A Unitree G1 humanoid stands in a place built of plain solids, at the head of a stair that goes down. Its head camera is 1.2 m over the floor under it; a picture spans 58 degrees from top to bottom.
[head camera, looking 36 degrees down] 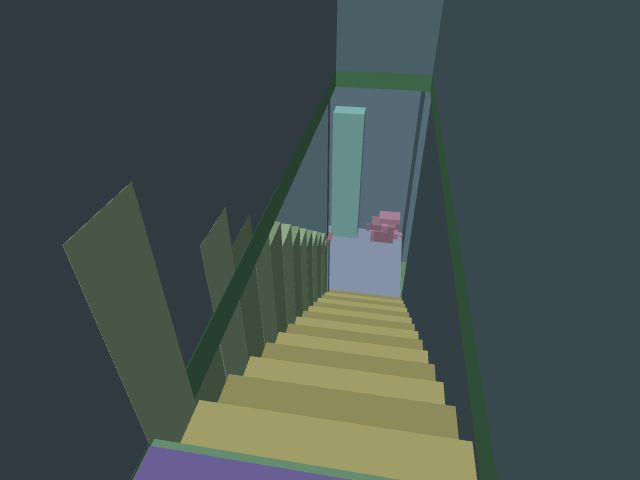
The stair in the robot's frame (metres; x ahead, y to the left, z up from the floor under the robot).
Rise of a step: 0.19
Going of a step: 0.26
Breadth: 0.96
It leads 9 degrees to the right of straight ahead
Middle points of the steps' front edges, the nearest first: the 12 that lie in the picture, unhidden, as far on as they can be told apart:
0.60 0.01 0.00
0.85 -0.04 -0.19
1.10 -0.08 -0.38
1.36 -0.12 -0.57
1.61 -0.16 -0.76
1.86 -0.20 -0.95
2.11 -0.24 -1.14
2.37 -0.29 -1.33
2.62 -0.33 -1.52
2.87 -0.37 -1.71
3.12 -0.41 -1.90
3.38 -0.45 -2.09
